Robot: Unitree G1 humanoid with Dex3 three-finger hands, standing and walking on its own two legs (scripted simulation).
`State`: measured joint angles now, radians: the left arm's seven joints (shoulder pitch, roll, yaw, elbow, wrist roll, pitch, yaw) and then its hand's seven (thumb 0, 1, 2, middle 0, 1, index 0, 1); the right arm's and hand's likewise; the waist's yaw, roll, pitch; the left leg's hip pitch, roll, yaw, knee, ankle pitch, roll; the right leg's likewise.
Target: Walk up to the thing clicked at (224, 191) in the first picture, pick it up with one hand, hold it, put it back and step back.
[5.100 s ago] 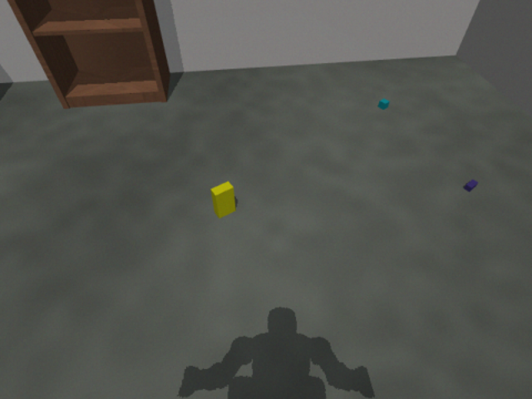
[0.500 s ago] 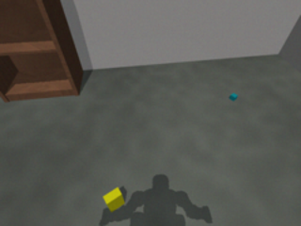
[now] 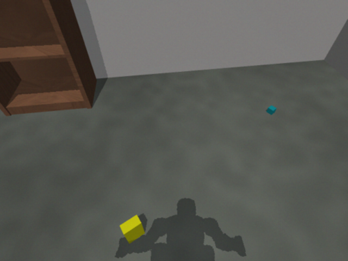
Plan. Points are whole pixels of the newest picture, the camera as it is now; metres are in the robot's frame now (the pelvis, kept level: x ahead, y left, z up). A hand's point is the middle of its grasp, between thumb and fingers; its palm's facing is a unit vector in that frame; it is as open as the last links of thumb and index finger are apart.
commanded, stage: walk up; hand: left
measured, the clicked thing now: (133, 229) +0.41 +0.23 -0.70
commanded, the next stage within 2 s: none
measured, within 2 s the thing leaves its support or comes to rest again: neither
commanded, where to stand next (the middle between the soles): +0.04 +0.01 m, yaw -1 degrees
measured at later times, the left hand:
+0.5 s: hand out of the picture -0.01 +0.33 -0.18, palm faces +0.03 -0.90 -0.43, open 7.4 cm
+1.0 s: hand out of the picture +0.10 +0.24 -0.17, palm faces -0.02 -0.94 -0.35, open 7.4 cm
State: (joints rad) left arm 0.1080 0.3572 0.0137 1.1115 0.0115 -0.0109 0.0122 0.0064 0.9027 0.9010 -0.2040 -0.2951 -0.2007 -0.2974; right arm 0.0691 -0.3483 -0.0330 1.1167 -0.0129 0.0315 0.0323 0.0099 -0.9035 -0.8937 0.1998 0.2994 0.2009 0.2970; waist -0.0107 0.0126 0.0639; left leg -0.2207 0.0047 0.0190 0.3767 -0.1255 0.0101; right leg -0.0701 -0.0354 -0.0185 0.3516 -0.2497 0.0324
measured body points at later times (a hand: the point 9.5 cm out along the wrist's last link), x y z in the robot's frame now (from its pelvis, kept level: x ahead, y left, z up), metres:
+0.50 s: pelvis -0.07 +0.04 -0.03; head -0.05 +0.05 +0.42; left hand -0.01 +0.37 -0.15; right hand +0.00 -0.28 -0.15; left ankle -0.12 +0.16 -0.75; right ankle -0.05 -0.12 -0.72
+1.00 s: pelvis -0.03 -0.01 -0.03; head +0.05 -0.01 +0.41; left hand +0.10 +0.29 -0.15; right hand +0.07 -0.32 -0.15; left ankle -0.10 +0.13 -0.67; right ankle +0.09 -0.11 -0.74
